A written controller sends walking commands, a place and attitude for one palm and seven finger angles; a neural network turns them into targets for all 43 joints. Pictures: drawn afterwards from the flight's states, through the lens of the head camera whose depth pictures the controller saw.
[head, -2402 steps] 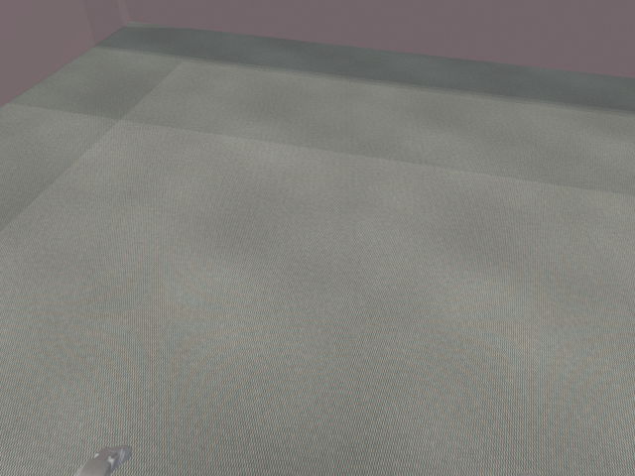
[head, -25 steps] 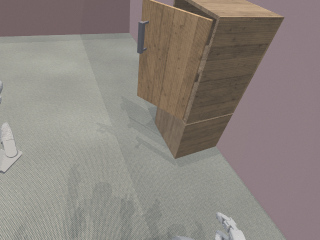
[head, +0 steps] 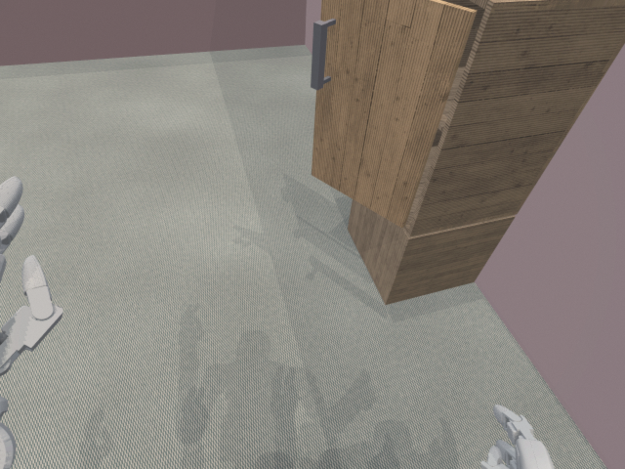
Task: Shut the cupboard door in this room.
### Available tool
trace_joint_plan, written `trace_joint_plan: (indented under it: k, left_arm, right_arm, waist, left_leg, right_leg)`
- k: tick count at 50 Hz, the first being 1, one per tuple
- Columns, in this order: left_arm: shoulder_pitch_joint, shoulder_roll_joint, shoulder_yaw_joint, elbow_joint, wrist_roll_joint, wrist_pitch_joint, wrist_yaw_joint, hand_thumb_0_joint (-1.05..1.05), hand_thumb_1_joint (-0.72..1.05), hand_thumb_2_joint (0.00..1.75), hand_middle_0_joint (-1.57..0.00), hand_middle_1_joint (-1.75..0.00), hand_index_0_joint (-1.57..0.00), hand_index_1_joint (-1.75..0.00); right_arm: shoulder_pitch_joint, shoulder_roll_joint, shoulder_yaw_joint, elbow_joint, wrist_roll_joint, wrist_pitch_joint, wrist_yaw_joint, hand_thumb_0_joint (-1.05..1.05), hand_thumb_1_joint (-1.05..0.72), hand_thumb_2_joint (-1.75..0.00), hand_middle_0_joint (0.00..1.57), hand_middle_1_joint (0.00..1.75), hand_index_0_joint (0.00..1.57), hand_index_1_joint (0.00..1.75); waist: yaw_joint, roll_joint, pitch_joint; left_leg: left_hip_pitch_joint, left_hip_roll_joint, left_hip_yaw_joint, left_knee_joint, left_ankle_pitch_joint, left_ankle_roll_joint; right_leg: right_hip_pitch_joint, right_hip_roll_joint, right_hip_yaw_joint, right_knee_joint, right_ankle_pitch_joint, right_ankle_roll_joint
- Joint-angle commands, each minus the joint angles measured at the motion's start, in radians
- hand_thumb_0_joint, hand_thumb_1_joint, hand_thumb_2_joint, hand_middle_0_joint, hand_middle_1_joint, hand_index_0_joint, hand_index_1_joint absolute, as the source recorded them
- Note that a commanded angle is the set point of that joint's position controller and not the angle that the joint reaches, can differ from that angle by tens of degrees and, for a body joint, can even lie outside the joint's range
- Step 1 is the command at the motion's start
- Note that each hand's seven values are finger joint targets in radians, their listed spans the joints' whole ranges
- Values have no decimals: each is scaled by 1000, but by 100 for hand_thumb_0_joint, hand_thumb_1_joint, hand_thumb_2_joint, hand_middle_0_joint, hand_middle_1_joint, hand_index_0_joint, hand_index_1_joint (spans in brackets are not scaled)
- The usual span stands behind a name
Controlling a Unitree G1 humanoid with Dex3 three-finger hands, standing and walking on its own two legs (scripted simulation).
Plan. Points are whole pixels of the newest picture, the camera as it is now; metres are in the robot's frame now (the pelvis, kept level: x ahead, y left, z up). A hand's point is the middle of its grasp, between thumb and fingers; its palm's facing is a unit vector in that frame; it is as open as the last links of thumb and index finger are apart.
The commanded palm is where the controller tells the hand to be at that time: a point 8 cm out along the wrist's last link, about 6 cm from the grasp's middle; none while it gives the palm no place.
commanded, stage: stop stepping back and stand still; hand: left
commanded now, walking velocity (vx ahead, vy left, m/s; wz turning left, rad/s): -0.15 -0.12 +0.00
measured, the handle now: (324, 54) +1.02 +0.04 +0.08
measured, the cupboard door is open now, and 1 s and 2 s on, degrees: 32 32 32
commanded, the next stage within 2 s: let the arm hang, fingers relaxed in 0.66 s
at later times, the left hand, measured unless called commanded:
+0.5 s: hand (49, 283) +0.24 +0.27 +0.17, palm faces +0.44 -0.80 -0.42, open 7.4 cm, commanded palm +0.17 +0.31 +0.19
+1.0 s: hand out of the picture +0.11 +0.21 -0.12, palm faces -0.04 -0.97 -0.26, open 7.4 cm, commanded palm none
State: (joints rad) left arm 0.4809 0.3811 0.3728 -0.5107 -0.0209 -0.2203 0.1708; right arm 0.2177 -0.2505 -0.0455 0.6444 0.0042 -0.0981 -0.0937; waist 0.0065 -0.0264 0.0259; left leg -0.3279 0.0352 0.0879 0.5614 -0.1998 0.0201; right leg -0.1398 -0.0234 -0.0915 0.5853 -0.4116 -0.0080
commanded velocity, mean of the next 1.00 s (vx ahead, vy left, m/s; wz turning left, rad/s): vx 0.00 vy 0.00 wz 0.00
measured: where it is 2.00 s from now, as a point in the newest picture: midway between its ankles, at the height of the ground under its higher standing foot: outside the picture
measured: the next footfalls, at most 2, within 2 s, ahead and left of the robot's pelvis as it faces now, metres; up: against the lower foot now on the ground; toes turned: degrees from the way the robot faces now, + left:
none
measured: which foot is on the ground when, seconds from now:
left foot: down 0.00-1.00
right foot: down 0.00-1.00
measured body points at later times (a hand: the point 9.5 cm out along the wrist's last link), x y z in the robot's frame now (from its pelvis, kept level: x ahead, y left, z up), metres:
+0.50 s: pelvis +0.03 +0.01 +0.01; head +0.04 +0.02 +0.46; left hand +0.21 +0.31 +0.19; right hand +0.18 -0.22 -0.08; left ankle +0.06 +0.11 -0.73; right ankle -0.02 -0.10 -0.73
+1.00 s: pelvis +0.01 +0.02 +0.00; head +0.01 +0.01 +0.45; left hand +0.12 +0.26 -0.10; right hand +0.12 -0.24 -0.12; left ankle +0.06 +0.11 -0.73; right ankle -0.02 -0.10 -0.73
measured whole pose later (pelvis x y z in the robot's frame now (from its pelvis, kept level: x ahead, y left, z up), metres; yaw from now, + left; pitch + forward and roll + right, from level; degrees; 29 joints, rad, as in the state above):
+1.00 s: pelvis +0.01 +0.02 +0.00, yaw +0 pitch +0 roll +0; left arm 0.31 0.21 -0.01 0.65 0.02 0.06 0.00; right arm 0.17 -0.28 0.01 0.83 -0.02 0.01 0.02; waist -0.02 0.03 -0.01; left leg -0.36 0.00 0.11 0.56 -0.21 0.05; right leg -0.23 -0.03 -0.06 0.58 -0.35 0.00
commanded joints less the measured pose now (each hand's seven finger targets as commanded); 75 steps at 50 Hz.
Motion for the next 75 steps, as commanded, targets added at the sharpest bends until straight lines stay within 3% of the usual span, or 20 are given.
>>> trace_joint_plan:
  k: [1,3,7,10,12,14,21,29,37,38,39,41,43,46,47,51,55,57,69,75]
  left_arm:
    - [19,259,235,-280,-19,-108,24,0,90,90,-20,-30,-20,-30]
    - [77,284,282,-210,-21,-90,10,0,90,90,-20,-30,-20,-30]
    - [119,217,234,-147,-30,-56,-1,0,90,90,-20,-30,-20,-30]
    - [144,202,212,-120,-42,-27,-7,0,90,90,-20,-30,-20,-30]
    - [143,192,185,-125,-48,-14,-7,0,90,90,-20,-30,-20,-30]
    - [72,193,160,-152,-43,-8,-2,0,90,90,-20,-30,-20,-30]
    - [-84,219,147,-215,-13,-27,14,0,90,90,-20,-30,-20,-30]
    - [138,193,179,-135,-36,-24,4,0,90,90,-20,-30,-20,-30]
    - [75,207,166,-162,-41,-18,1,0,90,90,-20,-30,-20,-30]
    - [-31,3,-313,568,13,95,-123,0,90,90,-20,-30,-20,-30]
    - [-52,27,-263,610,30,195,-151,0,90,90,-20,-30,-20,-30]
    - [-71,11,-268,657,40,222,-164,0,90,90,-20,-30,-20,-30]
    - [-108,25,-285,776,48,210,-169,0,90,90,-20,-30,-20,-30]
    - [-177,20,-309,957,48,208,-164,0,90,90,-20,-30,-20,-30]
    - [-193,9,-319,1016,46,213,-160,0,90,90,-20,-30,-20,-30]
    - [-179,-25,-347,1216,35,226,-149,0,90,90,-20,-30,-20,-30]
    - [-116,-64,-336,1377,34,223,-145,0,90,90,-20,-30,-20,-30]
    - [-103,-64,-344,1436,31,220,-147,0,90,90,-20,-30,-20,-30]
    - [-67,-125,-359,1617,33,215,-138,0,90,90,-20,-30,-20,-30]
    - [-54,-147,-359,1636,35,218,-132,0,90,90,-20,-30,-20,-30]
  right_arm:
    - [-75,-83,-27,-187,5,-54,18,0,-90,-90,20,30,20,30]
    - [-76,-66,-17,-164,-13,-63,26,0,-90,-90,20,30,20,30]
    - [-64,-77,-3,-169,13,-53,36,0,-90,-90,20,30,20,30]
    - [-80,-69,3,-179,19,-40,36,0,-90,-90,20,30,20,30]
    - [-73,-65,1,-175,18,-23,33,0,-90,-90,20,30,20,30]
    - [-77,-61,9,-165,14,-18,27,0,-90,-90,20,30,20,30]
    - [-92,-66,16,-156,9,-37,-5,0,-90,-90,20,30,20,30]
    - [-82,-61,10,-174,19,-14,19,0,-90,-90,20,30,20,30]
    - [-88,-73,9,-191,19,-1,9,0,-90,-90,20,30,20,30]
    - [-167,-188,-11,-11,24,-90,110,0,-90,-90,20,30,20,30]
    - [-90,-239,-29,16,6,-27,113,0,-90,-90,20,30,20,30]
    - [-71,-207,-15,13,-5,11,104,0,-90,-90,20,30,20,30]
    - [-76,-192,4,31,-14,35,104,0,-90,-90,20,30,20,30]
    - [-51,-161,17,74,-25,68,102,0,-90,-90,20,30,20,30]
    - [-36,-147,21,94,-29,81,103,0,-90,-90,20,30,20,30]
    - [-29,-116,38,178,-31,99,99,0,-90,-90,20,30,20,30]
    - [3,-69,35,256,-30,106,86,0,-90,-90,20,30,20,30]
    - [25,-62,34,293,-26,108,81,0,-90,-90,20,30,20,30]
    - [139,-29,23,431,-18,108,65,0,-90,-90,20,30,20,30]
    - [145,-4,25,457,-18,106,64,0,-90,-90,20,30,20,30]
  waist:
    - [9,293,-205]
    - [4,326,-178]
    - [-11,197,-145]
    - [-16,26,-130]
    - [-25,-83,-108]
    - [-30,-65,-109]
    - [-8,151,-138]
    - [-11,89,-164]
    - [-13,116,-148]
    - [-48,83,-44]
    - [-33,117,-106]
    - [-21,108,-93]
    - [-8,-38,-106]
    - [-31,-218,-78]
    - [-37,-218,-69]
    - [-24,62,-35]
    - [-10,211,-17]
    - [-10,217,-18]
    - [-23,-22,57]
    - [-20,7,81]
  left_leg:
    - [330,233,-276,-152,696,99]
    - [262,236,-259,-183,604,86]
    - [41,181,-129,-177,166,40]
    - [-28,95,-91,-133,-99,-1]
    - [35,56,-79,-36,-77,-12]
    - [67,54,-86,-36,-16,-13]
    - [128,110,-128,-158,192,18]
    - [88,86,-92,-118,234,-4]
    - [101,92,-91,-144,177,1]
    - [70,110,-102,-21,329,-5]
    - [85,121,-105,-49,295,-4]
    - [20,137,-131,-76,159,26]
    - [17,119,-150,-81,135,31]
    - [90,59,-134,-33,91,16]
    - [116,50,-127,-36,87,11]
    - [101,72,-152,-159,69,14]
    - [67,60,-147,-213,-67,8]
    - [71,60,-147,-228,-101,6]
    - [136,81,-138,-265,-82,16]
    - [125,84,-139,-293,-107,18]
  right_leg:
    - [-197,27,67,186,-76,11]
    - [-175,17,62,120,-71,17]
    - [23,15,49,-121,160,26]
    - [16,-47,170,-194,220,-6]
    - [-102,-120,274,-270,157,-41]
    - [-114,-140,263,-255,213,-51]
    - [-40,-19,116,-136,345,10]
    - [15,-39,131,-170,434,-5]
    - [-27,-26,129,-175,385,6]
    - [-181,-81,55,-87,406,-12]
    - [-173,-100,117,-113,332,-16]
    - [-171,-69,88,-80,175,-13]
    - [-129,-62,108,-106,180,-24]
    - [-197,-130,181,-177,197,-63]
    - [-217,-134,182,-187,169,-67]
    - [-150,-82,155,-183,108,-29]
    - [-80,-77,147,-228,115,-40]
    - [-67,-75,149,-245,120,-44]
    - [-130,-73,135,-289,85,-33]
    - [-135,-65,134,-273,91,-25]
